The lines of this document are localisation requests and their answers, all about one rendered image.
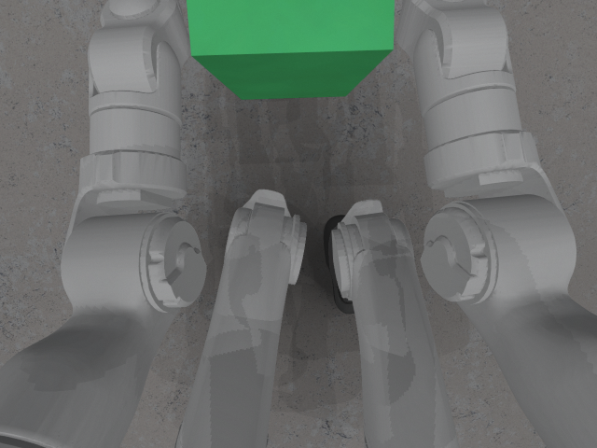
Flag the left robot forearm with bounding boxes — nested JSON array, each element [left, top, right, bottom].
[[61, 0, 191, 284]]

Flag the robot right shin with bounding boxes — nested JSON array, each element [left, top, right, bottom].
[[340, 200, 415, 301]]

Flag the right robot forearm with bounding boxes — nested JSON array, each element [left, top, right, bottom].
[[396, 0, 575, 237]]

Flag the left robot upper arm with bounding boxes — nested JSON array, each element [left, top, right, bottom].
[[0, 212, 207, 448]]

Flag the robot left shin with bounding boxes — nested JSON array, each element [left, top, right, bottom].
[[224, 189, 291, 261]]

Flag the carton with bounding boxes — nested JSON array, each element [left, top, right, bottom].
[[187, 0, 395, 100]]

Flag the robot shin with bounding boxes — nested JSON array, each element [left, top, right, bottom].
[[224, 189, 291, 261], [340, 200, 415, 301]]

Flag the right robot upper arm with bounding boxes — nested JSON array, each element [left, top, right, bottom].
[[421, 194, 597, 448]]

